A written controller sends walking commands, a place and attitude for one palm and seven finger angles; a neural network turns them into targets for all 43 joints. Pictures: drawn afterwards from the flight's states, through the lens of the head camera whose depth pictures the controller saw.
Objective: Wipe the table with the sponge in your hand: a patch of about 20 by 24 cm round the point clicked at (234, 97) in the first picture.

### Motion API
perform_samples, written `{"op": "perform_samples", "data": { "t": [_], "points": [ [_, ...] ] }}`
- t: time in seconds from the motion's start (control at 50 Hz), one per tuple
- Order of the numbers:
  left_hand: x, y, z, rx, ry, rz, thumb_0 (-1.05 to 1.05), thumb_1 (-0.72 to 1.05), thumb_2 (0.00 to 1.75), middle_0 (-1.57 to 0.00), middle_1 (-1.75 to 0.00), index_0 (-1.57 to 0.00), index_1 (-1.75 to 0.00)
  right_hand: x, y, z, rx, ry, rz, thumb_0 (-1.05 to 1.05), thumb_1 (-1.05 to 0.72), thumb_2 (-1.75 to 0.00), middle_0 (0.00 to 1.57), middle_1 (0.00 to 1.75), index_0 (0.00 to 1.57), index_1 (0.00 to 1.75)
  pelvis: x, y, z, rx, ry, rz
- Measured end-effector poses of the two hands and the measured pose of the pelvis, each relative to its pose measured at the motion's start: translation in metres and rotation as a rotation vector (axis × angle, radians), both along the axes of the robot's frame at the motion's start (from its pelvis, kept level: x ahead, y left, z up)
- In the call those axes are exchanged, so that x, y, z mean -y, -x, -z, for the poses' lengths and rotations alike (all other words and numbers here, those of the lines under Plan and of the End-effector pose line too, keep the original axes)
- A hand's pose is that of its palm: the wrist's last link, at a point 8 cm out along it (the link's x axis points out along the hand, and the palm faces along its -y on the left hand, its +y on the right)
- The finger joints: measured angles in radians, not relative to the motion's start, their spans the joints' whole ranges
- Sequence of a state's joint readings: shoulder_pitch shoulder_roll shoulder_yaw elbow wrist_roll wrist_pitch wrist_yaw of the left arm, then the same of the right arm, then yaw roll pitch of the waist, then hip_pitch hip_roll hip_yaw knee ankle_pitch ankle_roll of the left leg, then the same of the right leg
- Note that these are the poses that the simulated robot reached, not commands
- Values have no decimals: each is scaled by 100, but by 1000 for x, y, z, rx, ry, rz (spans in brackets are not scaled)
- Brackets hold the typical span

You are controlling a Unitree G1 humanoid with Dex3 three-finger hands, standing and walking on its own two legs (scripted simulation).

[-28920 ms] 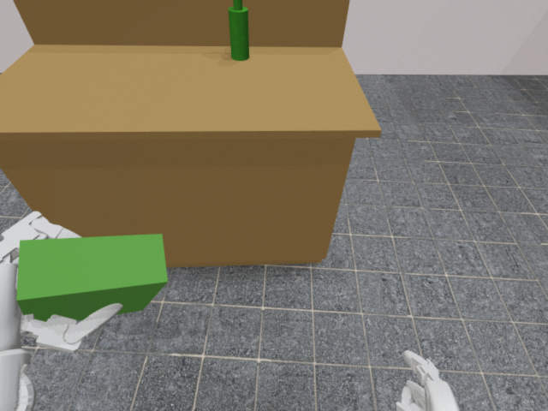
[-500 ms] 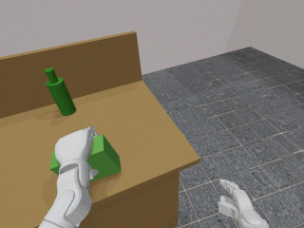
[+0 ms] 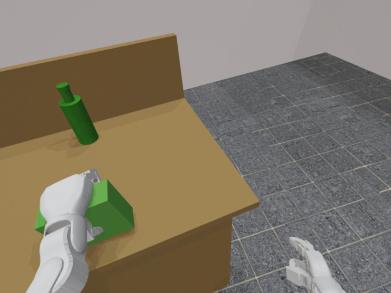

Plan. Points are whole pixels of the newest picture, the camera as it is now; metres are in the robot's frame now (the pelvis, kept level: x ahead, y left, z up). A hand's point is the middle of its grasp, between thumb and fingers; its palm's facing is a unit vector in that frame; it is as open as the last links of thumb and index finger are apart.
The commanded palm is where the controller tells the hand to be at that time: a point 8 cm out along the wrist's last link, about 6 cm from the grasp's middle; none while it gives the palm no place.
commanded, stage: wipe forward along the middle lane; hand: left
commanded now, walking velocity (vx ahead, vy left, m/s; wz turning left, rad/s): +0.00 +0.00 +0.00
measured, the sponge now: (94, 221) +0.24 +0.26 +0.04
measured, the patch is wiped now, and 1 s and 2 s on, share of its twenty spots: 0.90 0.90 0.90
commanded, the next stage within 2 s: slide back across to the first lane in 1.60 s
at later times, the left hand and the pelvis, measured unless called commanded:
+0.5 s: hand (88, 199) +0.27 +0.28 +0.07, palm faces -0.01 -0.08 -1.00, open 9.7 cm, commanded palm +0.24 +0.29 +0.11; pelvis -0.01 -0.01 +0.00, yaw +2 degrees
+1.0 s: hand (87, 183) +0.31 +0.30 +0.08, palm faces -0.07 -0.01 -1.00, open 9.7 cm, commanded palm +0.29 +0.31 +0.10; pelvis -0.04 -0.03 -0.01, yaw +2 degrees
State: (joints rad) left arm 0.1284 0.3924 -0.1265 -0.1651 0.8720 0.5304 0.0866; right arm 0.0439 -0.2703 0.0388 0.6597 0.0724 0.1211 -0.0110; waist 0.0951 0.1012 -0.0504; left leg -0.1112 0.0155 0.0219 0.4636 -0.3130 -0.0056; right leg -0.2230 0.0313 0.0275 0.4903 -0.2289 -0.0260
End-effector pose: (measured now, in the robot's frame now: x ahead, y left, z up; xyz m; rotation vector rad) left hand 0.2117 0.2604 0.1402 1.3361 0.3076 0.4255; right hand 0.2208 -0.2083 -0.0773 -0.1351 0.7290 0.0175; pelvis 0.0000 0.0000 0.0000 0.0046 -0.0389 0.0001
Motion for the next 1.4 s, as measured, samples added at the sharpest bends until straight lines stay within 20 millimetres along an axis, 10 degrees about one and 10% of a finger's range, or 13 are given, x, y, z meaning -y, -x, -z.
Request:
{"op": "perform_samples", "data": {
  "t": [0.56, 1.4],
  "points": [
    [-12, -40, 11, -144, -106, -3, -2, -53, 111, -77, -139, -83, -132, 20, 18, 13, -28, 57, 16, 1, -90, -90, 20, 30, 20, 30, 13, 14, 0, -39, -7, -36],
    [-63, -127, 10, -241, -183, 10, 2, -58, 115, -79, -134, -82, -136, 84, 158, 58, -363, 139, 211, 1, -90, -90, 20, 30, 20, 30, 23, 31, 10, -203, -1, -28]
  ]
}}
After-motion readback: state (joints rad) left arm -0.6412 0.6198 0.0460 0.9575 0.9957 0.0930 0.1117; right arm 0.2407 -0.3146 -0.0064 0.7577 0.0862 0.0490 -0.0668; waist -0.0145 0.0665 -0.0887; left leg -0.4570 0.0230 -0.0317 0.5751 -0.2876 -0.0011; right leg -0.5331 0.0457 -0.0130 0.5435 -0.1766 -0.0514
